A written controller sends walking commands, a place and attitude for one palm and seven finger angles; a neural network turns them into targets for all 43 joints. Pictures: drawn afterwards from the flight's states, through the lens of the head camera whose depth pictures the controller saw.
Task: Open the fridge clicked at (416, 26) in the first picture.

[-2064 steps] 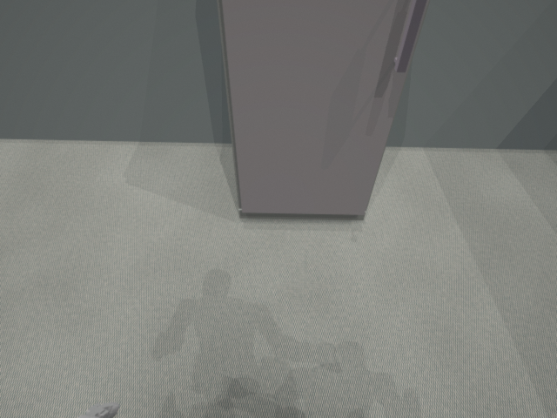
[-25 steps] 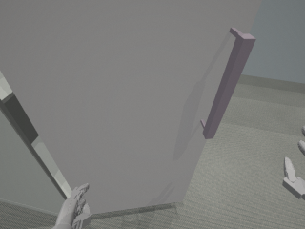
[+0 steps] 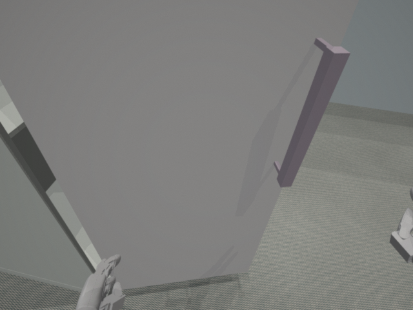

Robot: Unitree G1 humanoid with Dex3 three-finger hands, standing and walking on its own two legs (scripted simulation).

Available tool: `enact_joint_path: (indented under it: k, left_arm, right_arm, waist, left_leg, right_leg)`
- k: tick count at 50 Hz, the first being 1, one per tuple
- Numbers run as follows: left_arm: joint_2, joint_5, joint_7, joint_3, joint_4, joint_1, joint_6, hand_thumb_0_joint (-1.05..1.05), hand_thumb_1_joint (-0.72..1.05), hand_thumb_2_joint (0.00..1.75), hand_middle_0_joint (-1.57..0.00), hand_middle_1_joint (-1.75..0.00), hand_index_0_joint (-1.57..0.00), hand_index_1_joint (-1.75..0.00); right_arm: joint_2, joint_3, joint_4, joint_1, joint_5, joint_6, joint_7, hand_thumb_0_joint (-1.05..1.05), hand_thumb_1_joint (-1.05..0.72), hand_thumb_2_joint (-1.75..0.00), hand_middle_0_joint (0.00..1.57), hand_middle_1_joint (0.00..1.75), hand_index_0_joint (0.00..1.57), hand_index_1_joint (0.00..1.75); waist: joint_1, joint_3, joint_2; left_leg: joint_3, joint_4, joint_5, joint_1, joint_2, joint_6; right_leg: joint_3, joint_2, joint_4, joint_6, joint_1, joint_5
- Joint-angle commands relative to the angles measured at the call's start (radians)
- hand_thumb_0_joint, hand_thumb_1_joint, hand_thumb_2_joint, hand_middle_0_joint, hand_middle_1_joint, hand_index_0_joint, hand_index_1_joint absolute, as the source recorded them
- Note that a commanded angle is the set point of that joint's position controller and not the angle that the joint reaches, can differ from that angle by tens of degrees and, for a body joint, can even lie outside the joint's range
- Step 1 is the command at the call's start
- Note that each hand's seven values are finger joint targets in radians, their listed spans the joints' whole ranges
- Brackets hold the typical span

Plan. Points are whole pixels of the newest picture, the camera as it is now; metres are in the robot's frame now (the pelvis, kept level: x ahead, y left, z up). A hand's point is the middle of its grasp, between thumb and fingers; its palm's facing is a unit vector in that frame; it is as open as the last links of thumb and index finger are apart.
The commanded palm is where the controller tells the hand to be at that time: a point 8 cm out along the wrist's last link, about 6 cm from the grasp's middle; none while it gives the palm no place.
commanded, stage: step back with the hand held close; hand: right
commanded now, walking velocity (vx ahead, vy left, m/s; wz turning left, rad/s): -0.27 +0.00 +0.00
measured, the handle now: (299, 123) +0.42 -0.19 +0.18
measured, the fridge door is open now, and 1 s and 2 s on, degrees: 69 69 69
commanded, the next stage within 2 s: stop stepping back and stand still in 1.16 s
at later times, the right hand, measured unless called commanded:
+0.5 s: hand out of the picture +0.13 -0.30 +0.16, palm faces +0.46 +0.76 -0.46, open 7.4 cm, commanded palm +0.08 -0.32 +0.17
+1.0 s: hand out of the picture +0.07 -0.31 +0.16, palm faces +0.49 +0.73 -0.47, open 7.4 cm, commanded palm +0.01 -0.32 +0.17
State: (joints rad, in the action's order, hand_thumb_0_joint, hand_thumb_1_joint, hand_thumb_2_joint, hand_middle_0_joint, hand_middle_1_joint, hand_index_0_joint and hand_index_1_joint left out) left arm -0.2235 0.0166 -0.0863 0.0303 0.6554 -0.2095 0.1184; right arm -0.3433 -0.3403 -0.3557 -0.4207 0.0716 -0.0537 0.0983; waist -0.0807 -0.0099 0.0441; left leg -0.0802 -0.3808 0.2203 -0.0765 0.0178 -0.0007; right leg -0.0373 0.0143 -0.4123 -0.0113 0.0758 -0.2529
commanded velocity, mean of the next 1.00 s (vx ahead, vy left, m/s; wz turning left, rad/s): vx -0.31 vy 0.00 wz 0.01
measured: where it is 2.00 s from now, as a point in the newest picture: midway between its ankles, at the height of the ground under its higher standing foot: outside the picture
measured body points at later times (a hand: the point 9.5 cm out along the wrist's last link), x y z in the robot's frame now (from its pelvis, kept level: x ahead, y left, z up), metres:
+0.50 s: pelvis -0.06 -0.03 -0.01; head -0.06 -0.03 +0.44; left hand +0.12 +0.21 -0.08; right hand +0.10 -0.34 +0.18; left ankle +0.00 +0.12 -0.74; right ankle -0.01 -0.11 -0.74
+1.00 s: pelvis -0.13 -0.02 -0.02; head -0.10 -0.06 +0.43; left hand +0.05 +0.20 -0.09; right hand +0.04 -0.35 +0.18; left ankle -0.24 +0.10 -0.75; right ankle -0.01 -0.11 -0.74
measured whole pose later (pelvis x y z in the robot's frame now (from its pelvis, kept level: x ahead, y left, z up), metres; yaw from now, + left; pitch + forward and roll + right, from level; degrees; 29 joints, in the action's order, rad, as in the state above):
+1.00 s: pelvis -0.13 -0.02 -0.02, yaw +0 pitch +5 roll +3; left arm -0.19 0.03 -0.06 0.01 0.62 -0.21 0.16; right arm -0.44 -0.52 -0.50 -0.51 0.03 -0.31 0.14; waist -0.05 0.03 -0.03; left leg 0.02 -0.45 0.38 -0.14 -0.06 0.00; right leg -0.02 0.02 -0.55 -0.05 0.55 -0.08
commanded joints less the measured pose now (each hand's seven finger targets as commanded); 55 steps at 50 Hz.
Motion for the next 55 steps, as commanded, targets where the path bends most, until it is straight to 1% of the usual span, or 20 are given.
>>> enact_joint_path:
  k: [1, 5, 9, 13, 18, 22, 25, 29, 32, 35, 38, 39, 41, 42, 44, 46, 49, 51, 53, 55]
  left_arm:
    - [-0.116, -0.008, -0.002, -0.046, -0.194, 0.154, 0.021, 0.00, 0.90, 0.90, -0.20, -0.30, -0.20, -0.30]
    - [-0.125, -0.007, 0.009, -0.059, -0.218, 0.122, -0.020, 0.00, 0.90, 0.90, -0.20, -0.30, -0.20, -0.30]
    - [-0.129, -0.013, 0.005, -0.072, -0.251, 0.119, -0.052, 0.00, 0.90, 0.90, -0.20, -0.30, -0.20, -0.30]
    - [-0.125, -0.018, -0.007, -0.075, -0.278, 0.122, -0.066, 0.00, 0.90, 0.90, -0.20, -0.30, -0.20, -0.30]
    - [-0.137, -0.018, -0.017, -0.077, -0.285, 0.116, -0.050, 0.00, 0.90, 0.90, -0.20, -0.30, -0.20, -0.30]
    - [-0.149, -0.022, -0.015, -0.080, -0.278, 0.106, -0.026, 0.00, 0.90, 0.90, -0.20, -0.30, -0.20, -0.30]
    - [-0.155, -0.022, -0.010, -0.085, -0.269, 0.088, -0.007, 0.00, 0.90, 0.90, -0.20, -0.30, -0.20, -0.30]
    - [-0.145, -0.013, -0.005, -0.085, -0.258, 0.072, 0.015, 0.00, 0.90, 0.90, -0.20, -0.30, -0.20, -0.30]
    - [-0.127, -0.008, 0.000, -0.075, -0.233, 0.052, 0.024, 0.00, 0.90, 0.90, -0.20, -0.30, -0.20, -0.30]
    - [-0.130, -0.004, -0.003, -0.070, -0.222, 0.052, 0.033, 0.00, 0.90, 0.90, -0.20, -0.30, -0.20, -0.30]
    - [-0.155, -0.005, -0.011, -0.079, -0.242, 0.074, 0.054, 0.00, 0.90, 0.90, -0.20, -0.30, -0.20, -0.30]
    - [-0.142, 0.002, -0.010, -0.086, -0.241, 0.076, 0.060, 0.00, 0.90, 0.90, -0.20, -0.30, -0.20, -0.30]
    - [-0.137, -0.001, 0.001, -0.101, -0.234, 0.066, 0.074, 0.00, 0.90, 0.90, -0.20, -0.30, -0.20, -0.30]
    - [-0.142, 0.001, 0.006, -0.101, -0.231, 0.066, 0.078, 0.00, 0.90, 0.90, -0.20, -0.30, -0.20, -0.30]
    - [-0.134, 0.007, 0.012, -0.096, -0.207, 0.065, 0.080, 0.00, 0.90, 0.90, -0.20, -0.30, -0.20, -0.30]
    - [-0.135, 0.011, 0.017, -0.096, -0.182, 0.065, 0.090, 0.00, 0.90, 0.90, -0.20, -0.30, -0.20, -0.30]
    - [-0.122, 0.010, 0.013, -0.090, -0.131, 0.056, 0.091, 0.00, 0.90, 0.90, -0.20, -0.30, -0.20, -0.30]
    - [-0.104, 0.004, 0.008, -0.089, -0.130, 0.058, 0.073, 0.00, 0.90, 0.90, -0.20, -0.30, -0.20, -0.30]
    - [-0.115, -0.017, 0.007, -0.103, -0.166, 0.078, 0.069, 0.00, 0.90, 0.90, -0.20, -0.30, -0.20, -0.30]
    - [-0.107, -0.018, 0.015, -0.100, -0.208, 0.109, 0.051, 0.00, 0.90, 0.90, -0.20, -0.30, -0.20, -0.30]
  right_arm:
    - [-0.254, -0.178, -0.227, 0.156, -0.016, -0.135, 0.025, 0.00, -0.90, -0.90, 0.20, 0.30, 0.20, 0.30]
    - [-0.176, -0.120, -0.205, -0.013, -0.017, -0.137, 0.022, 0.00, -0.90, -0.90, 0.20, 0.30, 0.20, 0.30]
    - [-0.224, -0.172, -0.277, -0.090, -0.013, -0.148, 0.032, 0.00, -0.90, -0.90, 0.20, 0.30, 0.20, 0.30]
    - [-0.268, -0.219, -0.336, -0.098, -0.008, -0.164, 0.044, 0.00, -0.90, -0.90, 0.20, 0.30, 0.20, 0.30]
    - [-0.258, -0.225, -0.336, -0.081, -0.019, -0.184, 0.049, 0.00, -0.90, -0.90, 0.20, 0.30, 0.20, 0.30]
    - [-0.221, -0.206, -0.287, -0.043, -0.038, -0.195, 0.047, 0.00, -0.90, -0.90, 0.20, 0.30, 0.20, 0.30]
    - [-0.203, -0.188, -0.276, 0.001, -0.057, -0.207, 0.045, 0.00, -0.90, -0.90, 0.20, 0.30, 0.20, 0.30]
    - [-0.221, -0.185, -0.317, 0.039, -0.063, -0.229, 0.051, 0.00, -0.90, -0.90, 0.20, 0.30, 0.20, 0.30]
    - [-0.241, -0.182, -0.362, 0.059, -0.052, -0.242, 0.064, 0.00, -0.90, -0.90, 0.20, 0.30, 0.20, 0.30]
    - [-0.255, -0.198, -0.382, 0.038, -0.048, -0.261, 0.077, 0.00, -0.90, -0.90, 0.20, 0.30, 0.20, 0.30]
    - [-0.254, -0.246, -0.411, 0.009, -0.068, -0.279, 0.074, 0.00, -0.90, -0.90, 0.20, 0.30, 0.20, 0.30]
    - [-0.269, -0.267, -0.418, 0.009, -0.074, -0.285, 0.070, 0.00, -0.90, -0.90, 0.20, 0.30, 0.20, 0.30]
    - [-0.280, -0.290, -0.385, -0.048, -0.068, -0.292, 0.061, 0.00, -0.90, -0.90, 0.20, 0.30, 0.20, 0.30]
    - [-0.242, -0.265, -0.352, -0.080, -0.068, -0.292, 0.054, 0.00, -0.90, -0.90, 0.20, 0.30, 0.20, 0.30]
    - [-0.224, -0.247, -0.306, -0.106, -0.061, -0.291, 0.043, 0.00, -0.90, -0.90, 0.20, 0.30, 0.20, 0.30]
    - [-0.214, -0.220, -0.308, -0.078, -0.052, -0.296, 0.036, 0.00, -0.90, -0.90, 0.20, 0.30, 0.20, 0.30]
    - [-0.246, -0.199, -0.329, -0.006, -0.027, -0.317, 0.034, 0.00, -0.90, -0.90, 0.20, 0.30, 0.20, 0.30]
    - [-0.276, -0.192, -0.392, 0.045, -0.036, -0.319, 0.035, 0.00, -0.90, -0.90, 0.20, 0.30, 0.20, 0.30]
    - [-0.275, -0.189, -0.465, 0.048, -0.021, -0.307, 0.035, 0.00, -0.90, -0.90, 0.20, 0.30, 0.20, 0.30]
    - [-0.321, -0.257, -0.480, -0.051, -0.008, -0.294, 0.034, 0.00, -0.90, -0.90, 0.20, 0.30, 0.20, 0.30]
  waist:
    - [0.040, -0.011, -0.061]
    - [0.052, 0.113, -0.008]
    - [0.053, 0.208, -0.023]
    - [0.053, 0.212, -0.018]
    - [0.048, 0.150, 0.078]
    - [0.054, 0.069, 0.083]
    - [0.061, 0.037, 0.028]
    - [0.071, 0.024, -0.070]
    - [0.085, 0.040, -0.111]
    - [0.089, 0.062, -0.002]
    - [0.065, 0.113, 0.253]
    - [0.056, 0.129, 0.254]
    - [0.056, 0.166, 0.166]
    - [0.060, 0.110, 0.148]
    - [0.064, 0.040, 0.148]
    - [0.073, 0.042, 0.141]
    - [0.065, 0.162, 0.039]
    - [0.065, 0.360, 0.027]
    - [0.067, 0.464, -0.023]
    - [0.048, 0.446, 0.003]
  left_leg:
    - [0.140, 0.126, -0.209, -0.113, 0.078, -0.016]
    - [0.097, 0.045, -0.322, -0.078, 0.079, -0.003]
    - [0.079, -0.024, -0.405, -0.030, 0.060, 0.009]
    - [0.077, -0.067, -0.384, -0.019, 0.044, 0.017]
    - [0.075, -0.167, -0.263, 0.056, 0.000, 0.029]
    - [0.100, -0.236, -0.161, 0.119, -0.003, 0.024]
    - [0.135, -0.210, -0.022, 0.080, 0.011, 0.017]
    - [0.213, -0.048, 0.207, -0.117, 0.067, -0.013]
    - [0.242, 0.067, 0.288, -0.316, 0.135, -0.052]
    - [0.168, 0.008, 0.276, -0.331, 0.093, -0.029]
    - [0.066, -0.424, 0.024, 0.054, -0.076, 0.025]
    - [0.075, -0.500, 0.022, 0.079, -0.086, 0.025]
    - [0.101, -0.486, 0.082, 0.050, -0.098, 0.021]
    - [0.103, -0.453, 0.116, 0.049, -0.102, 0.019]
    - [0.089, -0.308, 0.154, 0.010, -0.099, 0.009]
    - [0.087, -0.119, 0.078, -0.064, -0.089, -0.002]
    - [0.150, 0.039, -0.168, -0.226, -0.021, 0.004]
    - [0.151, -0.025, -0.502, -0.222, 0.010, 0.045]
    - [0.108, -0.101, -0.472, -0.240, -0.038, 0.104]
    - [0.113, -0.107, -0.320, -0.224, -0.039, 0.105]
  right_leg:
    - [0.044, 0.002, -0.011, -0.032, 0.105, 0.131]
    - [0.033, 0.022, -0.021, -0.026, 0.085, 0.277]
    - [0.043, 0.038, -0.020, -0.027, 0.098, 0.375]
    - [0.063, 0.049, 0.001, -0.033, 0.156, 0.341]
    - [0.114, 0.092, 0.086, -0.067, 0.361, 0.127]
    - [0.148, 0.120, 0.140, -0.099, 0.601, -0.261]
    - [0.159, 0.111, 0.105, -0.107, 0.677, -0.425]
    - [0.133, 0.055, -0.032, -0.084, 0.562, -0.407]
    - [0.095, 0.002, -0.160, -0.045, 0.359, -0.264]
    - [0.139, 0.029, -0.080, -0.050, 0.334, -0.278]
    - [0.367, 0.212, 0.247, -0.127, 0.669, -0.474]
    - [0.380, 0.247, 0.248, -0.145, 0.682, -0.420]
    - [0.362, 0.257, 0.203, -0.152, 0.601, -0.340]
    - [0.348, 0.250, 0.194, -0.155, 0.640, -0.367]
    - [0.326, 0.227, 0.177, -0.143, 0.623, -0.361]
    - [0.304, 0.194, 0.132, -0.112, 0.465, -0.220]
    - [0.198, 0.149, -0.040, -0.059, 0.083, 0.382]
    - [0.080, 0.117, -0.124, -0.037, -0.155, 0.723]
    - [0.052, 0.113, -0.135, -0.054, -0.275, 0.813]
    - [0.067, 0.129, -0.111, -0.069, -0.201, 0.714]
